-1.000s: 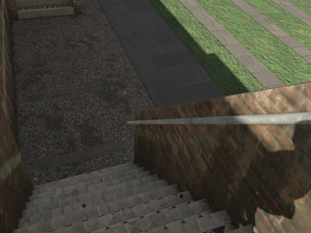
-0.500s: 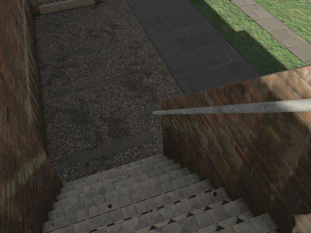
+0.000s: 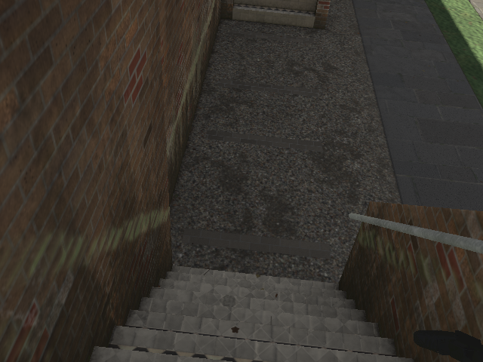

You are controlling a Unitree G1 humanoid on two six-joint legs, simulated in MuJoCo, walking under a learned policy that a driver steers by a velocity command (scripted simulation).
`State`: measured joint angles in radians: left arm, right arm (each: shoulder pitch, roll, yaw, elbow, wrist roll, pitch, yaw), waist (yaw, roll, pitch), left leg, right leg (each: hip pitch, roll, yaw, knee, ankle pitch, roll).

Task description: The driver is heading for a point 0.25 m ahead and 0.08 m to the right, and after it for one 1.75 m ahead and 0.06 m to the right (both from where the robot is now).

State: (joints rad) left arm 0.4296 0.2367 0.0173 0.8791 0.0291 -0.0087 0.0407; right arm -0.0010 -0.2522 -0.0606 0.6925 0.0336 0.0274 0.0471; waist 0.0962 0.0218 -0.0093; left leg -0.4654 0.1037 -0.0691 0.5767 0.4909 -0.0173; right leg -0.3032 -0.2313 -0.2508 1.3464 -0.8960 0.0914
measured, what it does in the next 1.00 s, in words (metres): goes down: left foot 0.22 m lower, then right foot 0.22 m lower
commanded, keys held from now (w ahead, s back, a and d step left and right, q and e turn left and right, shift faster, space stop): e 0.18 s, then w+e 0.50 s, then e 0.04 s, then q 0.28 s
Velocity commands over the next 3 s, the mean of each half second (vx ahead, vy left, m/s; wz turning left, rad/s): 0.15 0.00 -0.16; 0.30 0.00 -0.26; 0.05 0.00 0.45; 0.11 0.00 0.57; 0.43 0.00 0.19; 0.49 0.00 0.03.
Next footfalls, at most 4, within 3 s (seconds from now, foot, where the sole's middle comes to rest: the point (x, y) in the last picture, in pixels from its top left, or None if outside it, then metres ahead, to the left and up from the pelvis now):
0.04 left None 0.15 0.14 -0.86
0.96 right None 0.38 -0.27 -1.08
1.58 left None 0.42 -0.05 -1.07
2.20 right None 0.62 -0.36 -1.30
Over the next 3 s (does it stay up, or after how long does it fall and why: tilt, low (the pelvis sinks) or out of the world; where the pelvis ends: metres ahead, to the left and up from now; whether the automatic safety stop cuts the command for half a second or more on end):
stays up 0.89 -0.27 -0.77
